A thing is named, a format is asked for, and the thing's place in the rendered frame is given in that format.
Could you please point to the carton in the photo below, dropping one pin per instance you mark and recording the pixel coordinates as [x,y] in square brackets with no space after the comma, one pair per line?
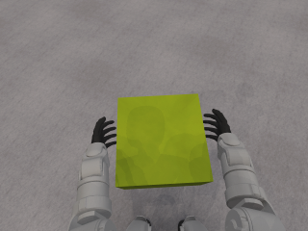
[161,142]

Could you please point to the left robot hand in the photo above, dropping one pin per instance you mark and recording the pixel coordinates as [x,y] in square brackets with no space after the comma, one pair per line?
[99,133]

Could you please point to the right robot hand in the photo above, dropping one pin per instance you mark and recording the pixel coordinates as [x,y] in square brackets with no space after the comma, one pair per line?
[220,122]

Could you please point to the robot left upper arm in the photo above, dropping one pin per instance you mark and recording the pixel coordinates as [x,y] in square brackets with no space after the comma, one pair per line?
[102,224]

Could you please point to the robot left shin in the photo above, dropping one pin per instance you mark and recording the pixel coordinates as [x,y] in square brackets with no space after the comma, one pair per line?
[141,218]

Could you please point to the robot right upper arm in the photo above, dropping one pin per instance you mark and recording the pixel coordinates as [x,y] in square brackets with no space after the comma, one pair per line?
[246,219]

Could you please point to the right robot thigh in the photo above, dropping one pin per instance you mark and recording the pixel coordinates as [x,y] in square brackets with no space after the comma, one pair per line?
[192,225]

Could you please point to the robot left forearm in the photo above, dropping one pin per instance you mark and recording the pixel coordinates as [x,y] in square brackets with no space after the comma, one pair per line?
[93,199]

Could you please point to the robot right forearm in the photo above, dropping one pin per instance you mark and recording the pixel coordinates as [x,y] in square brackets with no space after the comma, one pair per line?
[241,183]

